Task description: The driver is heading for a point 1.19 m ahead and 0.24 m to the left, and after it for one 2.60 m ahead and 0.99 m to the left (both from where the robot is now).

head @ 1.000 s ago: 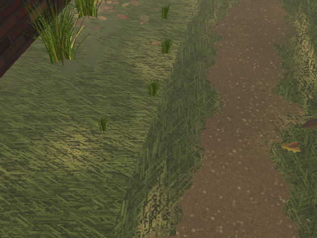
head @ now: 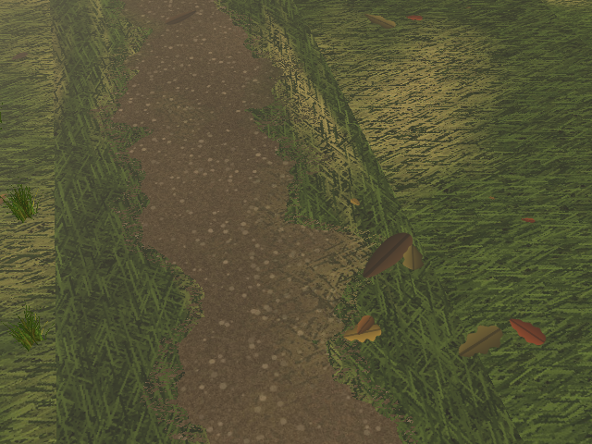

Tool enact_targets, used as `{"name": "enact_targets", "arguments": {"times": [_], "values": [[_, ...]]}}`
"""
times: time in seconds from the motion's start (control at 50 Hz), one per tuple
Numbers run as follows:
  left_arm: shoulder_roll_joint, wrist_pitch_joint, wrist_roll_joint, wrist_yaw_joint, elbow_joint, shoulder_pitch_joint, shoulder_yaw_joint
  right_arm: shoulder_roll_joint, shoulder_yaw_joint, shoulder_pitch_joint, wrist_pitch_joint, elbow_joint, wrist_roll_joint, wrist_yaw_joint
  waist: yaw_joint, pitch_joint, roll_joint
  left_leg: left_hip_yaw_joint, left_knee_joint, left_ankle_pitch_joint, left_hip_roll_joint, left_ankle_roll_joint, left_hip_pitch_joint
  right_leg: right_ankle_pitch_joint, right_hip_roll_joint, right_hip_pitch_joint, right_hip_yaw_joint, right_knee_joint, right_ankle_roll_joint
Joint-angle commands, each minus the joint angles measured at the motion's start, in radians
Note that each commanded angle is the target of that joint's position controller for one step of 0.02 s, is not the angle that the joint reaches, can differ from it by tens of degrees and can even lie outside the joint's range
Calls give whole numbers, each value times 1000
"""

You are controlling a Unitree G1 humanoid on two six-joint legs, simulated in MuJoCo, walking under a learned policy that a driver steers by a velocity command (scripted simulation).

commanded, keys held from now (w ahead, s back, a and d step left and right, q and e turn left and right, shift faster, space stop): w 0.26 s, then w+q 0.74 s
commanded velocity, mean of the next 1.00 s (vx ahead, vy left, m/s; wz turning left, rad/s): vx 0.50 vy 0.00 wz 0.20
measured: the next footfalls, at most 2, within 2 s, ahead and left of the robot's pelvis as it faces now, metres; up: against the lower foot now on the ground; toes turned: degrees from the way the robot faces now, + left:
right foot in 0.36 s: +0.34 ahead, -0.17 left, +0.00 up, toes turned -5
left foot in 0.92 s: +0.62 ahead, +0.09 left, +0.00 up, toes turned +18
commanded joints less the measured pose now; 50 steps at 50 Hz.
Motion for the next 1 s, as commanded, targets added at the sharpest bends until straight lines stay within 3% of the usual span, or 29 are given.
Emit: {"name": "enact_targets", "arguments": {"times": [0.02, 0.08, 0.12, 0.18, 0.26, 0.3, 0.32, 0.34, 0.36, 0.38, 0.4, 0.42, 0.44, 0.46, 0.5, 0.54, 0.62, 0.7, 0.78, 0.8, 0.84, 0.86, 0.88, 0.9, 0.92, 0.94, 0.96, 0.98, 1.0], "values": [[19, -1, -3, -4, -65, 50, 8, -78, -20, 50, -16, -9, 0, 10, 6, -50, 101, -280, -262, 26, 272, 183, 153, 52, -104, -159, 34, -22, -1], [14, 1, 15, -3, -109, -41, -2, -121, -34, 76, -22, 22, 11, 12, 3, -10, 73, -219, -305, 107, 289, 215, 153, 125, -123, -233, 27, -171, 12], [16, -10, 22, -13, -129, -99, -9, -141, -37, 85, -13, 31, 16, 8, -7, -9, 67, -168, -309, 148, 276, 206, 177, 233, -133, -244, -2, -297, 17], [9, -25, 18, -29, -155, -209, -21, -162, -37, 118, 3, 44, 26, 4, -46, 8, 80, -86, -290, 166, 238, 171, 165, 351, -108, -175, -68, -485, 22], [36, -28, 5, -44, -205, -313, -18, -188, -37, 196, 25, 81, 40, 6, -75, 28, 107, -99, -248, 118, 287, 146, 255, 302, -79, -149, -92, -607, 4], [60, -35, 7, -49, -215, -301, -8, -195, -36, 201, 39, 92, 46, 5, -45, 24, 118, -127, -188, 169, 308, 131, 280, 238, -54, -79, -105, -668, -20], [83, -39, 11, -48, -196, -224, 7, -201, -34, 182, 46, 91, 47, 3, 11, -13, 119, -112, -98, 286, 289, 112, 269, 242, -23, 43, -127, -714, -35], [134, -40, 17, -40, -147, -69, 36, -179, -25, 183, 48, 89, 41, 1, 81, -104, 97, -72, 88, 390, 234, 83, 213, 250, -4, 263, -132, -728, -59], [226, -37, 31, -24, -116, 130, 66, -121, 1, 172, 43, 55, 16, 0, 158, -262, -20, -18, 421, 168, 166, 34, 9, 267, -205, 568, 80, -716, -125], [304, -30, 43, -22, -109, 172, 76, 5, 35, 288, 22, 41, 23, 4, 94, -382, -278, -47, 759, -414, 7, -15, -350, 120, -436, 831, 524, -841, -262], [198, -35, 40, -26, -109, 178, 53, -111, 5, 247, 10, 60, 52, 3, 129, -356, -154, -190, 892, -431, 39, -4, -439, 43, -425, 769, 581, -905, -248], [152, -41, 32, -27, -112, 107, 36, -150, -11, 177, 8, 34, 70, 3, 105, -224, -126, -185, 906, -339, 83, 10, -489, 90, -395, 657, 417, -914, -205], [112, -45, 28, -31, -118, 25, 23, -139, -12, 139, 14, 29, 59, -4, 69, -165, -73, -165, 867, -249, 128, 5, -452, 161, -349, 535, 293, -940, -178], [76, -50, 28, -36, -119, -34, 15, -129, -18, 124, 27, 30, 44, -9, 40, -108, -68, -165, 815, -183, 155, 0, -417, 204, -305, 439, 194, -979, -158], [50, -66, 38, -38, -104, -77, 14, -91, -20, 159, 57, 40, 45, -6, -6, -75, -79, -169, 779, -106, 175, -7, -323, 283, -265, 333, 73, -1043, -142], [64, -77, 43, -31, -79, -71, 22, -63, -21, 150, 76, 31, 46, -5, -22, -43, -46, -178, 753, -55, 171, -13, -340, 391, -260, 310, -17, -1070, -142], [86, -73, 47, -8, -38, -36, 33, -50, -23, 61, 83, -8, 37, 1, -9, 5, -24, -195, 586, 101, 155, -23, -427, 440, -255, 350, -137, -1091, -133], [121, -62, 39, 6, -14, -4, 43, -29, -11, -78, 78, -61, 27, 27, 38, 51, -6, -112, 382, 215, 147, -11, -417, 429, -260, 388, -229, -1103, -113], [139, -36, 25, 10, 19, 55, 50, -22, -4, -188, 75, -125, 31, 52, 74, 85, 0, -46, 281, 141, 136, 21, -458, 494, -293, 519, -276, -1049, -101], [146, -29, 21, 10, 23, 57, 52, -25, -5, -200, 75, -140, 33, 58, 71, 85, -6, -26, 265, 100, 127, 33, -449, 547, -299, 545, -288, -1022, -94], [174, -16, 15, 14, 19, 35, 58, -46, -17, -180, 78, -159, 36, 65, 37, 44, -37, 35, 249, 5, 73, 67, -345, 839, -298, 565, -318, -922, -74], [191, -9, 11, 18, 15, 23, 62, -67, -28, -133, 81, -157, 37, 65, 4, 1, -63, 65, 256, -48, 34, 88, -263, 1015, -296, 570, -327, -837, -64], [205, 0, 9, 20, 10, 7, 64, -103, -49, -31, 83, -139, 42, 62, -57, -58, -75, 84, 243, -81, -10, 115, -129, 1132, -284, 552, -338, -690, -51], [207, 3, 3, 22, 4, -12, 61, -162, -83, 130, 84, -100, 42, 49, -146, -143, -54, 73, 160, -15, -50, 154, 117, 1079, -244, 456, -356, -471, -18], [162, -8, 27, 23, -20, 2, 45, -260, -116, 258, 94, -72, 37, 24, -180, -222, 84, -183, 129, 8, 102, 213, 417, 630, -188, 178, -348, -145, 31], [25, -46, 36, 8, -78, 74, 3, -341, -121, 193, 84, -105, 35, 21, -51, -334, 303, -805, -24, -135, 354, 428, 711, -209, 46, -247, -188, 220, 92], [116, -93, 0, -9, -101, -45, 17, -252, -95, 236, 76, -110, 24, 26, -132, -391, 166, -886, -141, -183, 374, 405, 721, -194, 17, -349, 20, 266, 62], [130, -107, -28, -15, -125, -114, 20, -193, -80, 206, 65, -104, 20, 26, -120, -255, 130, -719, -133, -117, 342, 355, 618, -114, -29, -398, 13, 216, 34], [118, -108, -10, -7, -119, -115, 17, -155, -68, 133, 57, -114, 28, 29, -61, -157, 29, -584, -128, -4, 291, 311, 446, -38, -78, -350, 8, 109, 28]]}}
